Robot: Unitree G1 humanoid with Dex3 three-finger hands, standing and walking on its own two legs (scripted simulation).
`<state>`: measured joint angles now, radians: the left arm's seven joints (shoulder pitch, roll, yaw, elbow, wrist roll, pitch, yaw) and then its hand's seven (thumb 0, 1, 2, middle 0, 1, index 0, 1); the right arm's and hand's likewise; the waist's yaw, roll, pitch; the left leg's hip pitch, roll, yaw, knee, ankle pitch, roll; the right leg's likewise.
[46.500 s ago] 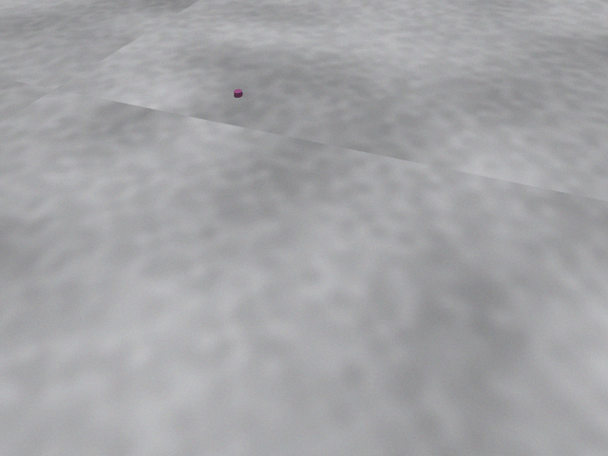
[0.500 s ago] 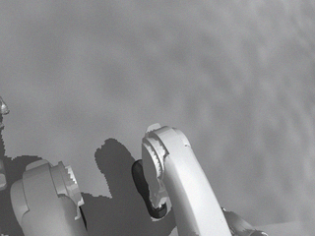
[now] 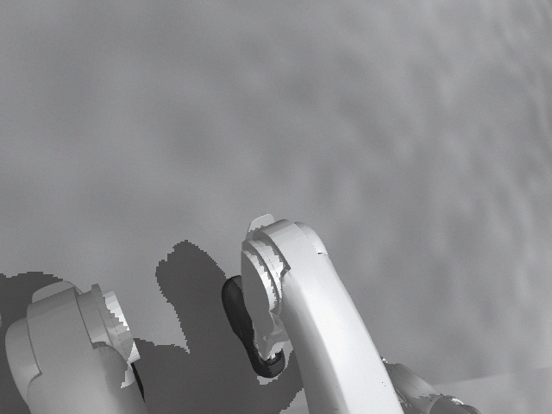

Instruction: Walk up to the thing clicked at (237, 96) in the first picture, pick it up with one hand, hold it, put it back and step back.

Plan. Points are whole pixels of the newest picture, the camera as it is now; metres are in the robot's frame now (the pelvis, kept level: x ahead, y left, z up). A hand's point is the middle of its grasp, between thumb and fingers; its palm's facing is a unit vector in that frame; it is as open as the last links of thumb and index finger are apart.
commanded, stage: open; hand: left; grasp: from above
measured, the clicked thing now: out of the picture +0.44 +0.31 -0.29
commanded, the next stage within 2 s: withdraw in 0.82 s
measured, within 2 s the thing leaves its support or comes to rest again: neither
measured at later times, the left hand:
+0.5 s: hand out of the picture +0.43 +0.29 -0.26, palm faces -0.43 -0.16 -0.89, open 12.7 cm
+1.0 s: hand out of the picture +0.43 +0.29 -0.26, palm faces -0.45 -0.16 -0.88, open 13.6 cm
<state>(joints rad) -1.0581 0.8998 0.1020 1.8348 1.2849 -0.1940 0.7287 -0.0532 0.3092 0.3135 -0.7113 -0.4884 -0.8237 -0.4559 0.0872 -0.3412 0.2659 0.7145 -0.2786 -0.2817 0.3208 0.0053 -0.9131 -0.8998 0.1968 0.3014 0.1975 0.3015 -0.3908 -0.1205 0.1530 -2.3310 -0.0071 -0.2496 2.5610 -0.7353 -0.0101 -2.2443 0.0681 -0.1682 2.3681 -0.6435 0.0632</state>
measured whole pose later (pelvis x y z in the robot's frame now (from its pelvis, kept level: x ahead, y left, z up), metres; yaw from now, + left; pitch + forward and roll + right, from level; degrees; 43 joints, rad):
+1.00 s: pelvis +0.00 +0.00 +0.01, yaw +0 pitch +28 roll -15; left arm -1.05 0.93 0.08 1.80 1.26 -0.20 0.70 0.00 -0.44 0.95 -0.09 -1.07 -0.11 -1.04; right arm 0.10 -0.35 0.28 0.69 -0.27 -0.29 0.32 0.01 -0.91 -0.90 0.20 0.30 0.20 0.30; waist -0.40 -0.14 0.18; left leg -2.32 -0.01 -0.26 2.55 -0.74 -0.01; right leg -2.22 0.07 -0.18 2.34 -0.64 0.06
